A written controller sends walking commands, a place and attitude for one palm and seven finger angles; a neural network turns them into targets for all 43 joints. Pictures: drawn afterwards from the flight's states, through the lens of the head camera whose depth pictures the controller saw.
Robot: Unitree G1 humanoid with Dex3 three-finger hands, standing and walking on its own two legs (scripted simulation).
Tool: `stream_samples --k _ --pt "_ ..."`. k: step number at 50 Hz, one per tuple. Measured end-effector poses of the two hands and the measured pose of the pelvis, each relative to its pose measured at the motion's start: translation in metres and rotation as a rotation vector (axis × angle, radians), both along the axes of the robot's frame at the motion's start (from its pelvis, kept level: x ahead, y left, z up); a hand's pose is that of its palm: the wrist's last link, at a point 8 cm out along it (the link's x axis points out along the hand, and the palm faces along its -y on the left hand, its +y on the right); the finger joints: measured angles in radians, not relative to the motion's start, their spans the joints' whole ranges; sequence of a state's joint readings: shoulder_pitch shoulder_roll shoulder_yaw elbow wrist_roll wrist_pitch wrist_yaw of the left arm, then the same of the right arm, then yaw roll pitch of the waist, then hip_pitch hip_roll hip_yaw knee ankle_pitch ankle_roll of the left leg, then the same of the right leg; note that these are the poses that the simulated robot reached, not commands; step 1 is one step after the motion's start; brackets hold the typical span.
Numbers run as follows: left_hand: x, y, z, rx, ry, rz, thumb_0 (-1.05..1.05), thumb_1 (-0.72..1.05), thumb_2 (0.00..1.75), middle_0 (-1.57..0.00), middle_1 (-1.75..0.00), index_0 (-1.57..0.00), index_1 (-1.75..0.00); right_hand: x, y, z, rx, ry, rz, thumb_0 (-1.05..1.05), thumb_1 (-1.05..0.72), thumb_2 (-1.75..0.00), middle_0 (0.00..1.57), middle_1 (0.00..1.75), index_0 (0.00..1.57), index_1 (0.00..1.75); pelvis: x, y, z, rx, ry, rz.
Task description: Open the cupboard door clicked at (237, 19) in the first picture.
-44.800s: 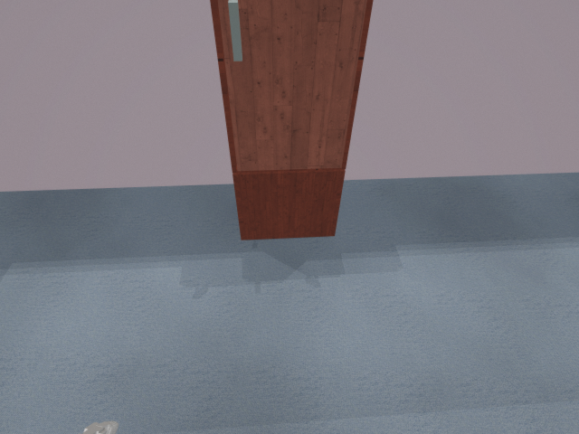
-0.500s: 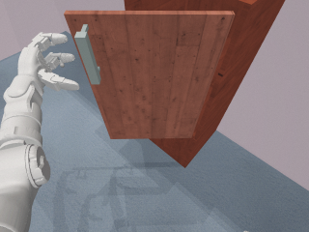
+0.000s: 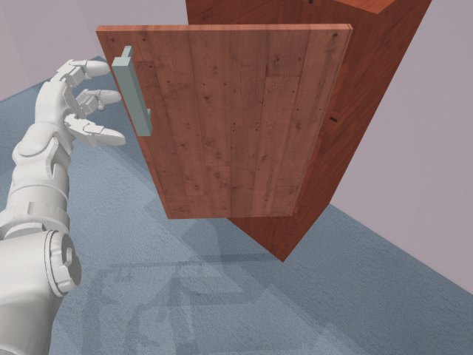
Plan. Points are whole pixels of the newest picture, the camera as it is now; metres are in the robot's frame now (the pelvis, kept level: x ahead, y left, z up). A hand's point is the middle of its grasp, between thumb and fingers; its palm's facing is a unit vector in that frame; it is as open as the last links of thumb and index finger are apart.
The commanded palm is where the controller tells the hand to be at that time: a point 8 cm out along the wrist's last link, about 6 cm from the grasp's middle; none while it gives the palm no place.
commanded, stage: slide the fingers in behind the handle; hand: left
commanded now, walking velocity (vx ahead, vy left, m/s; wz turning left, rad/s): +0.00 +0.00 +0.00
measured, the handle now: (136, 93) +0.52 +0.15 +0.16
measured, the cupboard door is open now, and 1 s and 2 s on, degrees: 43 43 43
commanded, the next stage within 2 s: close the thumb around the handle in 1.34 s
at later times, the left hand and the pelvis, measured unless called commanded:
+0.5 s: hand (126, 112) +0.46 +0.15 +0.17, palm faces -0.04 -1.00 +0.00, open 14.0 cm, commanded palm +0.44 +0.21 +0.16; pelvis -0.02 -0.01 +0.00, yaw +1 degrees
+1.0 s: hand (143, 112) +0.46 +0.13 +0.17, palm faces -0.01 -1.00 +0.00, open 14.0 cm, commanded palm +0.44 +0.19 +0.16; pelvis -0.02 -0.02 +0.00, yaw +0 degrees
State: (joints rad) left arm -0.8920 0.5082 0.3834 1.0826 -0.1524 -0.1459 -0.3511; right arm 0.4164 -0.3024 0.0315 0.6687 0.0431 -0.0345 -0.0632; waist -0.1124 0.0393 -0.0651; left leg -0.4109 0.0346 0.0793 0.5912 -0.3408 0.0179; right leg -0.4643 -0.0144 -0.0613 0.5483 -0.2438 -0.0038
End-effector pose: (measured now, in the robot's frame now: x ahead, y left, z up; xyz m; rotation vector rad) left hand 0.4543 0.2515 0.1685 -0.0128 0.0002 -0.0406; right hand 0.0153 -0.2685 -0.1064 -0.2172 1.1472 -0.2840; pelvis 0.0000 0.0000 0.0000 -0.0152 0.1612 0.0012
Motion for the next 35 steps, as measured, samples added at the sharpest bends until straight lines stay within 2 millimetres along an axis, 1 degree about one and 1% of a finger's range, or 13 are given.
stream_samples --k 5,9,12,17,22,27,35 --pt "-0.005 -0.004 -0.003 -0.005 0.005 0.018 -0.01 -0.50 0.30 -0.30 -1.20 -0.30 -1.20 0.014 0.004 0.001 0.014 -0.053 0.014 0.00 -0.90 -0.90 0.20 0.30 0.21 0.30 -0.002 -0.001 0.000 0.003 -0.012 -0.004" --pt "-0.009 -0.006 -0.002 0.010 -0.010 0.026 -0.01 -0.50 0.30 -0.30 -1.20 -0.30 -1.20 0.022 0.006 0.001 0.022 -0.081 0.031 0.00 -0.90 -0.90 0.20 0.30 0.21 0.30 -0.005 -0.001 0.000 0.004 -0.019 -0.002" --pt "-0.013 -0.009 0.002 0.013 -0.024 0.023 -0.01 -0.50 0.30 -0.30 -1.20 -0.30 -1.20 0.025 0.007 0.001 0.026 -0.094 0.040 0.00 -0.90 -0.90 0.20 0.30 0.21 0.30 -0.006 -0.002 0.000 0.004 -0.026 0.000" --pt "-0.017 -0.019 0.004 0.010 -0.017 0.007 -0.01 -0.50 0.30 -0.30 -1.20 -0.30 -1.20 0.028 0.007 0.000 0.029 -0.104 0.057 0.00 -0.90 -0.90 0.20 0.30 0.21 0.30 -0.010 -0.003 0.000 0.005 -0.035 0.010" --pt "-0.017 -0.034 0.003 0.010 -0.006 0.004 -0.01 -0.50 0.30 -0.30 -1.20 -0.30 -1.20 0.025 0.005 -0.001 0.030 -0.109 0.063 0.00 -0.90 -0.90 0.20 0.30 0.21 0.30 -0.014 -0.004 0.000 0.009 -0.039 0.013" --pt "-0.014 -0.047 0.002 0.007 -0.013 0.007 -0.01 -0.50 0.30 -0.30 -1.20 -0.30 -1.20 0.016 0.003 -0.002 0.032 -0.106 0.055 0.00 -0.90 -0.90 0.20 0.30 0.21 0.30 -0.017 -0.006 0.000 0.013 -0.040 0.008" --pt "-0.011 -0.057 0.003 0.024 -0.022 0.023 -0.01 -0.50 0.30 -0.30 -1.20 -0.30 -1.20 -0.004 -0.001 -0.005 0.038 -0.076 0.025 0.00 -0.90 -0.90 0.20 0.30 0.21 0.30 -0.020 -0.010 -0.001 0.017 -0.036 -0.003"
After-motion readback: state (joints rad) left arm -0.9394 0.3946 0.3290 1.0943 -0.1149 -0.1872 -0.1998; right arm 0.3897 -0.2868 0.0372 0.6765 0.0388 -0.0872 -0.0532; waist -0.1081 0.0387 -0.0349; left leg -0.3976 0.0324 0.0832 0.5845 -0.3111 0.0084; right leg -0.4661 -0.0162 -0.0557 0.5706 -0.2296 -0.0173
